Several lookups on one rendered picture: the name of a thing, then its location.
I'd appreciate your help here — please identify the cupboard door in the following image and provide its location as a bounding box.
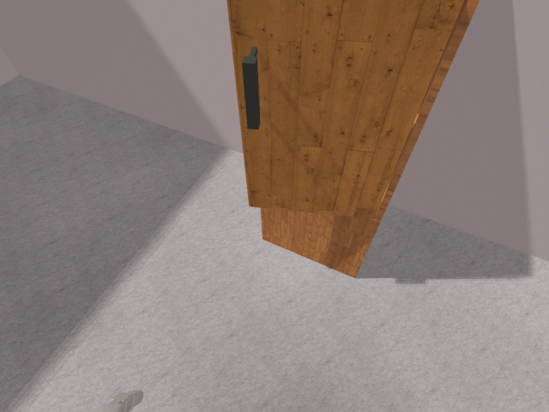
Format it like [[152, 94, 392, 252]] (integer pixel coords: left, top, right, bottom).
[[227, 0, 464, 219]]

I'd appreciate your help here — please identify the handle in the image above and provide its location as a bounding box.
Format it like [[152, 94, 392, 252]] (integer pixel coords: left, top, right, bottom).
[[242, 46, 260, 130]]

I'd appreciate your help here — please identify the left robot hand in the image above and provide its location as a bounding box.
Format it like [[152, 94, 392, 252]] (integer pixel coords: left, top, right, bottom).
[[98, 391, 143, 412]]

